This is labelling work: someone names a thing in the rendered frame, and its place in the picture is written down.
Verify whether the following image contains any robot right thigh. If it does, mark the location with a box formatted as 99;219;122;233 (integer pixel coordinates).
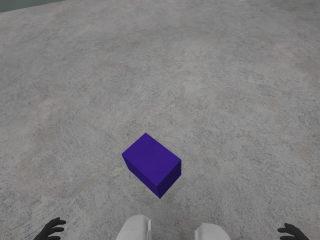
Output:
194;223;231;240

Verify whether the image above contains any right robot hand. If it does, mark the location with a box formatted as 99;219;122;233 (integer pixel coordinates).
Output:
277;223;309;240

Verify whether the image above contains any left robot hand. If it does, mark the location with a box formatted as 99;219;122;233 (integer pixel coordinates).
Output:
33;217;66;240

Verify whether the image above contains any carton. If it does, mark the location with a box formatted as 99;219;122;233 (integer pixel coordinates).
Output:
121;133;182;198

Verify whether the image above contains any robot thigh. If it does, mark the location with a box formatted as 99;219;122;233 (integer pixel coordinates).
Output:
116;215;152;240
194;223;231;240

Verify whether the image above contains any robot left thigh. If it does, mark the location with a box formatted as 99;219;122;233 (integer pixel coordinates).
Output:
116;215;152;240

